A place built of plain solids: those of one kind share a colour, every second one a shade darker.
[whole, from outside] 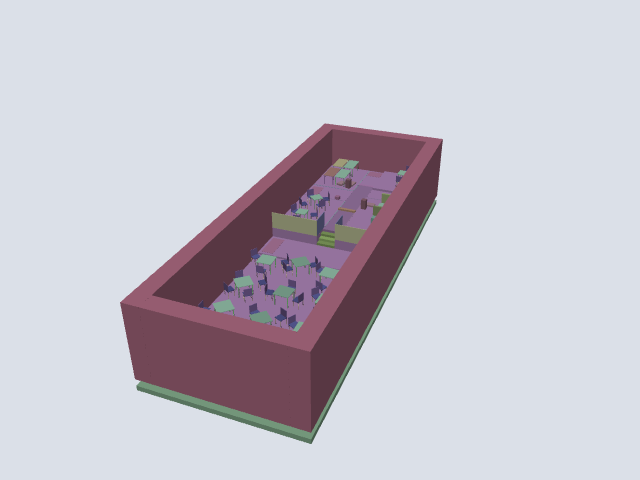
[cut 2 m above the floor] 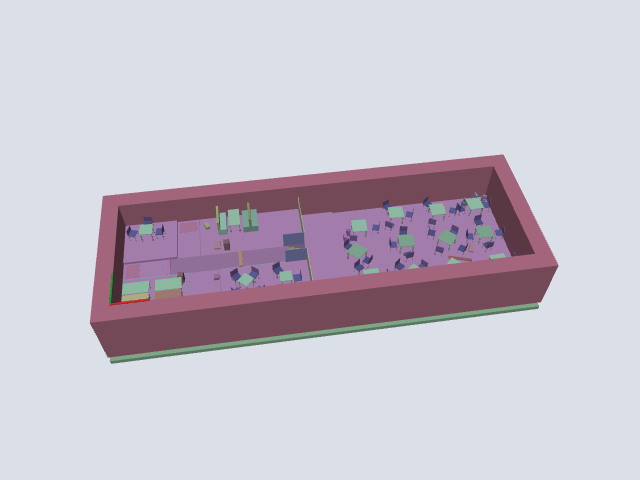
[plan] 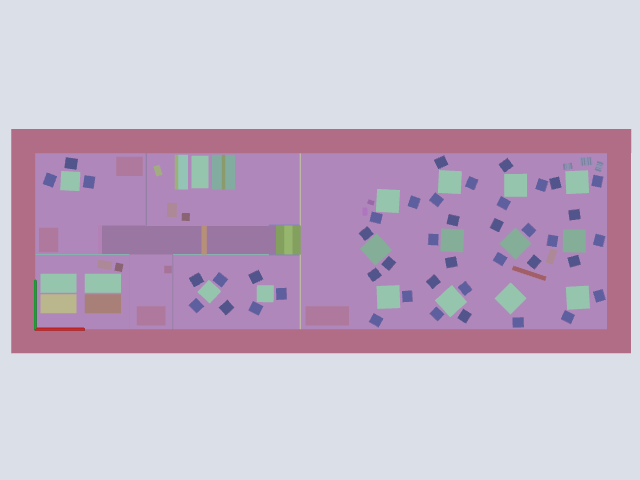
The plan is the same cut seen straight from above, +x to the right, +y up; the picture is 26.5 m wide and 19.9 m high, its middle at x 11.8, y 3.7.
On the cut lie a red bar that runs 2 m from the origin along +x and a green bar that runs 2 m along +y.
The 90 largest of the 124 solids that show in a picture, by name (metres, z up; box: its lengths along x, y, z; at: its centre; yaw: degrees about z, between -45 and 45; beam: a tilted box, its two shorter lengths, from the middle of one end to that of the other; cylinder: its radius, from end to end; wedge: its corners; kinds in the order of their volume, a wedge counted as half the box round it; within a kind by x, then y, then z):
{
 "wall_1": {"box": [1.0, 7.3, 4.6], "at": [-0.5, 3.65, 1.3]},
 "wall_2": {"box": [25.7, 1.0, 4.6], "at": [11.85, -0.5, 1.3]},
 "wall_3": {"box": [25.7, 1.0, 4.6], "at": [11.85, 7.8, 1.3]},
 "wall_4": {"box": [1.0, 7.3, 4.6], "at": [24.2, 3.65, 1.3]},
 "floor_1": {"box": [2.56, 1.2, 1.0], "at": [1.28, 3.7, 0.14]},
 "floor_2": {"box": [3.2, 3.0, 1.16], "at": [1.6, 5.8, 0.22]},
 "floor_3": {"box": [3.9, 3.1, 1.0], "at": [1.95, 1.55, 0.14]},
 "floor_4": {"box": [1.4, 3.0, 1.0], "at": [3.9, 5.8, 0.14]},
 "floor_5": {"box": [1.8, 3.1, 1.0], "at": [4.8, 1.55, 0.14]},
 "floor_6": {"box": [7.22, 1.2, 1.0], "at": [6.37, 3.7, 0.14]},
 "floor_7": {"box": [6.4, 3.0, 1.0], "at": [7.8, 5.8, 0.14]},
 "floor_8": {"box": [5.3, 3.1, 1.0], "at": [8.35, 1.55, 0.14]},
 "floor_9": {"box": [2.2, 7.3, 1.0], "at": [12.1, 3.65, -0.5]},
 "floor_10": {"box": [10.5, 7.3, 0.88], "at": [18.45, 3.65, -0.56]},
 "floor_base_1": {"box": [10.9, 7.3, 0.3], "at": [5.45, 3.65, -0.93]},
 "floor_base_2": {"box": [25.7, 9.3, 0.3], "at": [11.85, 3.65, -1.57]},
 "bench_seat_1": {"box": [0.55, 1.45, 0.48], "at": [6.05, 6.51, 0.88]},
 "bench_seat_2": {"box": [0.95, 1.45, 0.48], "at": [7.8, 6.51, 0.88]},
 "step_tread_1": {"box": [0.34, 1.2, 0.84], "at": [10.15, 3.7, 0.06]},
 "step_tread_2": {"box": [0.34, 1.2, 0.68], "at": [10.49, 3.7, -0.02]},
 "step_tread_3": {"box": [0.34, 1.2, 0.52], "at": [10.83, 3.7, -0.1]},
 "top_1": {"box": [1.5, 0.79, 0.032], "at": [0.96, 1.91, 1.36]},
 "top_2": {"box": [0.8, 0.8, 0.038], "at": [1.45, 6.14, 1.53], "yaw": -2.9},
 "top_3": {"box": [1.5, 0.79, 0.032], "at": [2.8, 1.91, 1.36]},
 "top_4": {"box": [0.7, 1.35, 0.034], "at": [6.83, 6.51, 1.36]},
 "top_5": {"box": [0.7, 0.7, 0.042], "at": [7.21, 1.56, 1.37], "yaw": -42.7},
 "top_6": {"box": [0.7, 0.7, 0.042], "at": [9.53, 1.47, 1.37], "yaw": -0.5},
 "top_7": {"box": [0.95, 0.95, 0.032], "at": [14.12, 3.31, 0.6], "yaw": 42.6},
 "top_8": {"box": [0.95, 0.95, 0.032], "at": [14.62, 5.32, 0.6], "yaw": -3.1},
 "top_9": {"box": [0.95, 0.95, 0.032], "at": [14.63, 1.33, 0.6], "yaw": 2.2},
 "top_10": {"box": [0.95, 0.95, 0.032], "at": [17.18, 6.1, 0.6], "yaw": -2.8},
 "top_11": {"box": [0.95, 0.95, 0.032], "at": [17.23, 1.17, 0.6], "yaw": 42.2},
 "top_12": {"box": [0.95, 0.95, 0.032], "at": [17.28, 3.68, 0.6], "yaw": -2.5},
 "top_13": {"box": [0.95, 0.95, 0.032], "at": [19.7, 1.28, 0.6], "yaw": -44.8},
 "top_14": {"box": [0.95, 0.95, 0.032], "at": [19.91, 3.55, 0.6], "yaw": -44.7},
 "top_15": {"box": [0.95, 0.95, 0.032], "at": [19.91, 5.97, 0.6], "yaw": 0.3},
 "top_16": {"box": [0.95, 0.95, 0.032], "at": [22.34, 3.66, 0.6], "yaw": -0.4},
 "top_17": {"box": [0.95, 0.95, 0.032], "at": [22.46, 6.1, 0.6], "yaw": 2.6},
 "top_18": {"box": [0.95, 0.95, 0.032], "at": [22.49, 1.31, 0.6], "yaw": 3.3},
 "bench_back_1": {"box": [0.15, 1.45, 0.67], "at": [5.85, 6.51, 1.46]},
 "bench_back_2": {"box": [0.15, 1.45, 0.67], "at": [7.8, 6.51, 1.46]},
 "rail_rim_1": {"box": [0.04, 3.1, 1.1], "at": [10.98, 1.55, 1.19]},
 "rail_rim_2": {"box": [0.04, 3.0, 1.1], "at": [10.98, 5.8, 1.19]},
 "low_mat_1": {"box": [0.8, 1.02, 0.06], "at": [0.55, 3.7, 0.62]},
 "low_mat_2": {"box": [1.1, 0.8, 0.06], "at": [3.9, 6.75, 0.62]},
 "low_mat_3": {"box": [1.2, 0.8, 0.06], "at": [4.8, 0.55, 0.62]},
 "low_mat_4": {"box": [1.8, 0.8, 0.06], "at": [12.1, 0.55, -0.02]},
 "chair_seat_1": {"box": [0.46, 0.51, 0.04], "at": [0.6, 6.19, 1.24], "yaw": -19.9},
 "chair_seat_2": {"box": [0.51, 0.46, 0.04], "at": [1.48, 6.87, 1.24], "yaw": -8.0},
 "chair_seat_3": {"box": [0.46, 0.51, 0.04], "at": [2.23, 6.11, 1.24], "yaw": -8.2},
 "chair_seat_4": {"box": [0.45, 0.49, 0.04], "at": [6.67, 0.97, 1.09], "yaw": 43.7},
 "chair_seat_5": {"box": [0.49, 0.45, 0.04], "at": [6.68, 2.05, 1.09], "yaw": 29.7},
 "chair_seat_6": {"box": [0.49, 0.45, 0.04], "at": [7.67, 2.06, 1.09], "yaw": -38.5},
 "chair_seat_7": {"box": [0.49, 0.45, 0.04], "at": [7.93, 0.9, 1.09], "yaw": 42.2},
 "chair_seat_8": {"box": [0.49, 0.45, 0.04], "at": [9.13, 0.86, 1.09], "yaw": -26.3},
 "chair_seat_9": {"box": [0.49, 0.45, 0.04], "at": [9.14, 2.17, 1.09], "yaw": 25.9},
 "chair_seat_10": {"box": [0.45, 0.49, 0.04], "at": [10.21, 1.47, 1.09], "yaw": 2.1},
 "chair_seat_11": {"box": [0.47, 0.43, 0.04], "at": [13.71, 3.97, 0.3], "yaw": 39.1},
 "chair_seat_12": {"box": [0.47, 0.43, 0.04], "at": [14.05, 2.26, 0.3], "yaw": 35.9},
 "chair_seat_13": {"box": [0.47, 0.43, 0.04], "at": [14.13, 0.37, 0.3], "yaw": -29.9},
 "chair_seat_14": {"box": [0.47, 0.43, 0.04], "at": [14.13, 4.62, 0.3], "yaw": -13.5},
 "chair_seat_15": {"box": [0.43, 0.47, 0.04], "at": [14.65, 2.73, 0.3], "yaw": -41.6},
 "chair_seat_16": {"box": [0.43, 0.47, 0.04], "at": [15.42, 1.36, 0.3], "yaw": 3.5},
 "chair_seat_17": {"box": [0.43, 0.47, 0.04], "at": [15.7, 5.26, 0.3], "yaw": -19.5},
 "chair_seat_18": {"box": [0.43, 0.47, 0.04], "at": [16.49, 3.72, 0.3], "yaw": -2.6},
 "chair_seat_19": {"box": [0.47, 0.43, 0.04], "at": [16.5, 1.97, 0.3], "yaw": 40.8},
 "chair_seat_20": {"box": [0.47, 0.43, 0.04], "at": [16.65, 0.64, 0.3], "yaw": -43.6},
 "chair_seat_21": {"box": [0.47, 0.43, 0.04], "at": [17.24, 2.77, 0.3], "yaw": 10.3},
 "chair_seat_22": {"box": [0.47, 0.43, 0.04], "at": [17.32, 4.52, 0.3], "yaw": -13.0},
 "chair_seat_23": {"box": [0.43, 0.47, 0.04], "at": [17.8, 0.54, 0.3], "yaw": -32.4},
 "chair_seat_24": {"box": [0.43, 0.47, 0.04], "at": [17.82, 1.7, 0.3], "yaw": 38.8},
 "chair_seat_25": {"box": [0.43, 0.47, 0.04], "at": [18.09, 6.06, 0.3], "yaw": -22.5},
 "floor_gap_cover_1": {"box": [0.2, 1.2, 0.65], "at": [2.66, 3.7, 0.32]},
 "bin_1": {"box": [0.32, 0.34, 0.65], "at": [3.46, 2.57, 0.97], "yaw": -10.8},
 "bin_2": {"box": [0.34, 0.33, 0.67], "at": [6.24, 4.66, 0.98], "yaw": -2.2},
 "rail_1": {"box": [1.28, 0.04, 1.1], "at": [10.32, 3.08, 1.19]},
 "rail_2": {"box": [1.28, 0.04, 1.1], "at": [10.32, 4.32, 1.19]},
 "carton_folded_1": {"box": [0.59, 0.34, 0.17], "at": [2.88, 2.67, 0.68], "yaw": -8.4},
 "carton_folded_2": {"box": [0.41, 0.59, 0.16], "at": [5.66, 4.95, 0.67], "yaw": -1.7},
 "carton_folded_3": {"box": [0.3, 0.62, 0.15], "at": [21.4, 3.02, -0.1], "yaw": -18.7},
 "step_hump_1": {"box": [0.22, 1.2, 0.17], "at": [7.0, 3.7, 0.68]},
 "d00a_top_1": {"box": [1.5, 0.79, 0.032], "at": [0.96, 1.05, 1.36]},
 "d10a_top_1": {"box": [1.5, 0.79, 0.032], "at": [2.8, 1.05, 1.36]},
 "backpack_1": {"box": [0.21, 0.34, 0.42], "at": [13.66, 4.88, 0.09], "yaw": 2.2},
 "plank_1": {"box": [1.45, 0.19, 0.1], "at": [20.47, 2.32, -0.12], "yaw": -18.3},
 "toolbox_1": {"box": [0.27, 0.44, 0.22], "at": [5.08, 6.58, 0.75], "yaw": 17.4},
 "edge_book_pile_1": {"box": [0.31, 0.31, 0.2], "at": [5.5, 2.47, 0.74]},
 "low_stripN_1": {"box": [3.9, 0.04, 0.05], "at": [1.95, 3.1, 0.62]},
 "low_stripN_2": {"box": [3.98, 0.04, 0.06], "at": [7.69, 3.1, 0.62]},
 "low_stripS_1": {"box": [5.08, 0.04, 0.05], "at": [7.14, 4.3, 0.62]}
}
